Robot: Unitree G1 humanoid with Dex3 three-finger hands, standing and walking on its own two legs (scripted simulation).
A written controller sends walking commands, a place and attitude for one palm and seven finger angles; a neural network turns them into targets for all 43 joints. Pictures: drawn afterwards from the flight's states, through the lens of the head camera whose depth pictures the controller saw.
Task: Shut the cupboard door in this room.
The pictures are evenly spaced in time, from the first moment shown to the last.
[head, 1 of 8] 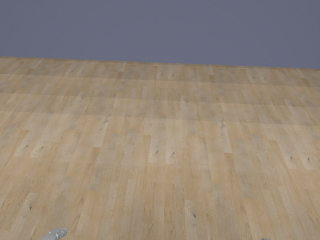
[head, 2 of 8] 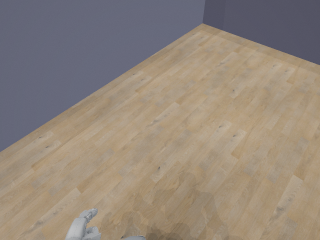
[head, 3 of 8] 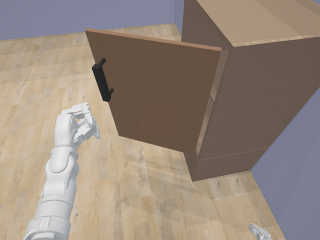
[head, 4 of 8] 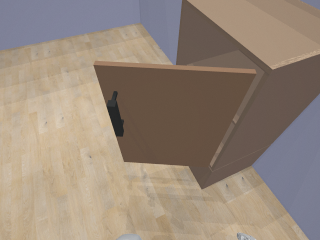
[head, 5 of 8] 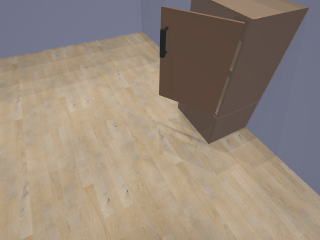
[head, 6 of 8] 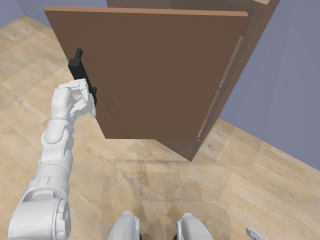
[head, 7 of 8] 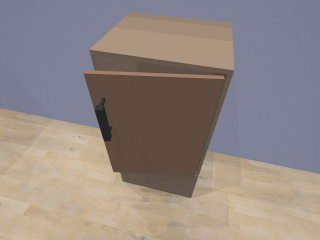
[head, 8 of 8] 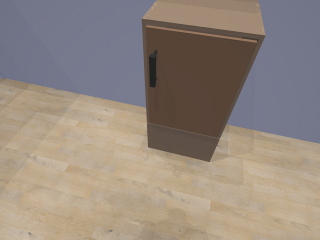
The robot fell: no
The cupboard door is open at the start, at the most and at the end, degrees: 83 83 0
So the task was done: yes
